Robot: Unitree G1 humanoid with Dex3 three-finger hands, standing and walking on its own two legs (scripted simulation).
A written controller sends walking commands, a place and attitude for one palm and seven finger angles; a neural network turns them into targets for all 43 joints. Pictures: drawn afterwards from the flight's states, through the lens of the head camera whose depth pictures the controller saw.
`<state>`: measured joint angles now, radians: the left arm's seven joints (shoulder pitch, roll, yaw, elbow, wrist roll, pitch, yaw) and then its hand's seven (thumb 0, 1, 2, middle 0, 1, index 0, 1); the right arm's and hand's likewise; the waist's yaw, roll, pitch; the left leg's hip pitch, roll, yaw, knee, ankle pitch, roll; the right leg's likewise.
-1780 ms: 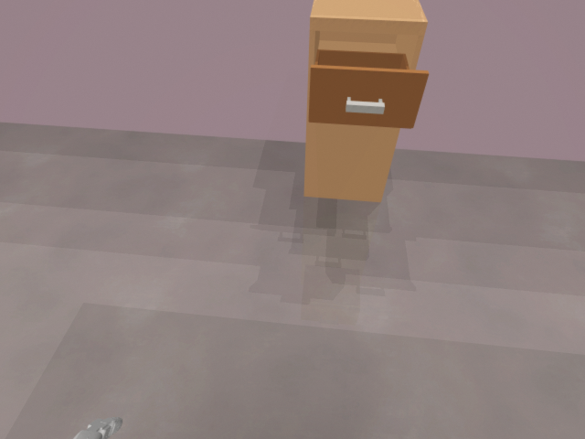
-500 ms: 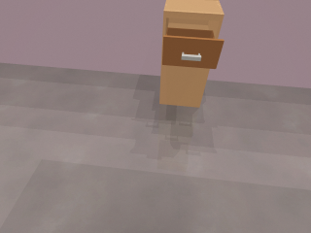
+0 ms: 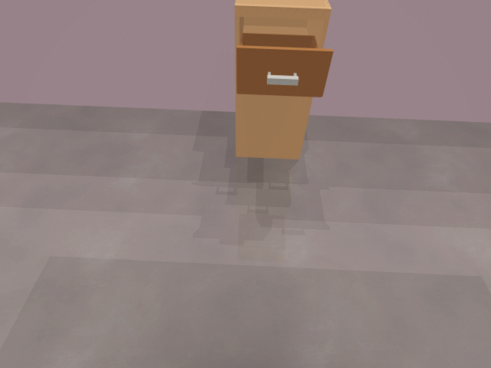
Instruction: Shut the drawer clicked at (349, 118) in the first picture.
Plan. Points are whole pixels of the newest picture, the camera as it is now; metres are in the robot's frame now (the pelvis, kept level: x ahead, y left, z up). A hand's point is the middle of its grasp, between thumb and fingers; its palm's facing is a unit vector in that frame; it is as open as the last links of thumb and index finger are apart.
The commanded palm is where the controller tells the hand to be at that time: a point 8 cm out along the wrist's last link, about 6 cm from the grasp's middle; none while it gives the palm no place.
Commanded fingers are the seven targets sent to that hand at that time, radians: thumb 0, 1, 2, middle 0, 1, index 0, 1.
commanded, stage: walk to a spot facing it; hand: left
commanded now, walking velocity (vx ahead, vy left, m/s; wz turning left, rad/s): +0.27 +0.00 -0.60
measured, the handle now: (282, 77) +1.07 -0.06 -0.07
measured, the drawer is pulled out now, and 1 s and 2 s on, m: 0.28 0.28 0.28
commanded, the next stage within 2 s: turn to face it in 1.60 s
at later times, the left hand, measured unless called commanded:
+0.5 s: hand out of the picture +0.05 +0.16 -0.15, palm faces -0.14 -0.97 -0.20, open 7.4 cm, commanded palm none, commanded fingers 0.00 0.90 0.90 -0.20 -0.30 -0.20 -0.30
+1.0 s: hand (204, 223) +0.47 +0.14 -0.16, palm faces -0.49 -0.85 -0.20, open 7.4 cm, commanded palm none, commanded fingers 0.00 0.90 0.90 -0.20 -0.30 -0.20 -0.30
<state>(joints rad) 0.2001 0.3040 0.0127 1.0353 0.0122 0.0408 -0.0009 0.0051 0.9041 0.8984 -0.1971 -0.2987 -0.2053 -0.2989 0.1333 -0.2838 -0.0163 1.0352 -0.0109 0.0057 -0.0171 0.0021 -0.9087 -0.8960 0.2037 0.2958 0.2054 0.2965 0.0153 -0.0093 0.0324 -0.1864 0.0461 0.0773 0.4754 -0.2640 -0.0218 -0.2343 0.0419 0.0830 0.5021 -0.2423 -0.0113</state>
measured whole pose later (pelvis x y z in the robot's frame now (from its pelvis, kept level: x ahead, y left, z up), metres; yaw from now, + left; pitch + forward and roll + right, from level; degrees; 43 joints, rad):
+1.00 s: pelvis +0.28 +0.01 +0.00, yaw -34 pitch -1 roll -1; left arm 0.21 0.26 0.11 0.92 0.04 0.03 -0.04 0.00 0.91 0.90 -0.19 -0.30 -0.20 -0.30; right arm 0.39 -0.17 -0.04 1.02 -0.01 -0.08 -0.03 0.00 -0.92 -0.90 0.20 0.30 0.20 0.30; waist 0.00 -0.05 0.02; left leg -0.09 0.04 0.28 0.39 -0.30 0.04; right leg -0.68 -0.06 0.00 1.24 -0.13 0.01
